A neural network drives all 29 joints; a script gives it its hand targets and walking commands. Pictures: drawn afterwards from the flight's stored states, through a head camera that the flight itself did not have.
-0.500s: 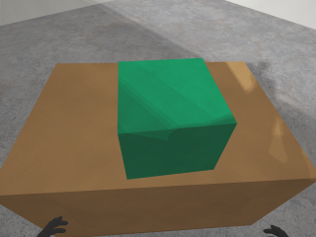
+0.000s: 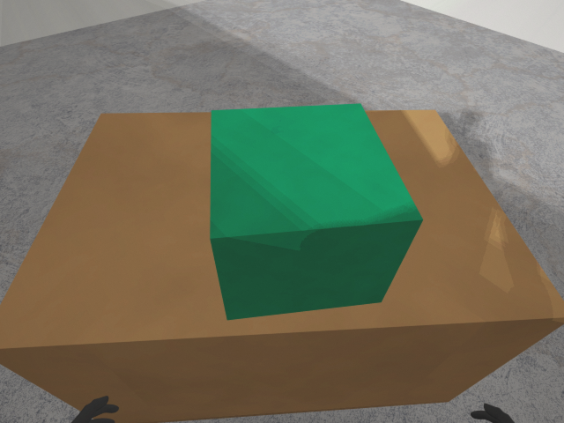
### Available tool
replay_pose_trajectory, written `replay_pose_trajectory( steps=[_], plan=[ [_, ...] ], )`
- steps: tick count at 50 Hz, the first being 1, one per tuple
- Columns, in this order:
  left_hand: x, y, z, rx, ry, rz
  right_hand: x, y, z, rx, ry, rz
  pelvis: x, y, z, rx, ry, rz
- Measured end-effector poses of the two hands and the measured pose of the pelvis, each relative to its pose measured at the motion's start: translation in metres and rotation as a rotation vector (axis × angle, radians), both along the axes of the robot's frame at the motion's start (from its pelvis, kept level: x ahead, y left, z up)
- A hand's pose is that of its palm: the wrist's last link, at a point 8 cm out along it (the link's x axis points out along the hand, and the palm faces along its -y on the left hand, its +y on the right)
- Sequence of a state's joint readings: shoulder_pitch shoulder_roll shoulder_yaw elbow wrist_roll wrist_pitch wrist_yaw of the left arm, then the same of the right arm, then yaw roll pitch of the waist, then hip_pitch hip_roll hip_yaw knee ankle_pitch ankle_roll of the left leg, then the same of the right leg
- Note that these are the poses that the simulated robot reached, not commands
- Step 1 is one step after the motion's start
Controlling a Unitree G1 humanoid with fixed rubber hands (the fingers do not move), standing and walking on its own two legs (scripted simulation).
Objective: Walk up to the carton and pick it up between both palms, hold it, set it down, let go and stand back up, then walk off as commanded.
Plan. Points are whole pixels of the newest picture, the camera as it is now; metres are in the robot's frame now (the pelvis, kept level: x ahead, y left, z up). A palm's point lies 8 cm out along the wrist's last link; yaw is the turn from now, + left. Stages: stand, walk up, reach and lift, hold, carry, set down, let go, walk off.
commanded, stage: reach and lift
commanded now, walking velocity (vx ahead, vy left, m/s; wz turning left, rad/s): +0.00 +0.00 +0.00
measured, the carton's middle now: (296, 207) +0.50 +0.00 -0.01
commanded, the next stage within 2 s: none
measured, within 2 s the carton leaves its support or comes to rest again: neither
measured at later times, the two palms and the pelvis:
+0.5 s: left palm (106, 404) +0.16 +0.25 -0.06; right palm out of the picture +0.14 -0.31 -0.04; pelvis +0.00 -0.02 +0.01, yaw -1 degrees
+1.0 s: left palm (90, 406) +0.15 +0.26 -0.02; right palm out of the picture +0.16 -0.28 -0.04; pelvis +0.00 -0.01 +0.02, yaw -1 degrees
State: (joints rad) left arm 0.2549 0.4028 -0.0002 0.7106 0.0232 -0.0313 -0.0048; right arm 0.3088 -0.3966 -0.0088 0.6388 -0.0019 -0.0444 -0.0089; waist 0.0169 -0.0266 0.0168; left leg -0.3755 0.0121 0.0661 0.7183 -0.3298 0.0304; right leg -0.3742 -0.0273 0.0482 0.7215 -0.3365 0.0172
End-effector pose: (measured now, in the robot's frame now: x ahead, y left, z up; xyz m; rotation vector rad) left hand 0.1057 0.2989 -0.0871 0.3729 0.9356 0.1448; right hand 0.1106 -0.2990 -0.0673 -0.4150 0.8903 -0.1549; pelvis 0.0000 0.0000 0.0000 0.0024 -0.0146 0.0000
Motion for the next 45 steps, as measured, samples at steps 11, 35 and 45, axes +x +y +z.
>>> replay_pose_trajectory(
  steps=[11,35,45],
  plan=[
    [0.053,-0.012,0.018,0.056,0.079,0.015,0.008,-0.004,-0.016,0.076,-0.074,0.034,-0.004,-0.004,0.0,0.0,-0.006,-0.003],
    [0.014,-0.026,0.032,-0.067,-0.177,0.137,0.04,0.015,0.033,0.135,-0.224,0.117,-0.005,-0.005,0.017,-0.012,-0.026,-0.014],
    [0.033,-0.031,0.056,-0.068,-0.321,0.162,0.041,0.024,0.026,0.243,-0.289,0.053,-0.005,-0.005,0.017,-0.012,-0.026,-0.014]
  ],
)
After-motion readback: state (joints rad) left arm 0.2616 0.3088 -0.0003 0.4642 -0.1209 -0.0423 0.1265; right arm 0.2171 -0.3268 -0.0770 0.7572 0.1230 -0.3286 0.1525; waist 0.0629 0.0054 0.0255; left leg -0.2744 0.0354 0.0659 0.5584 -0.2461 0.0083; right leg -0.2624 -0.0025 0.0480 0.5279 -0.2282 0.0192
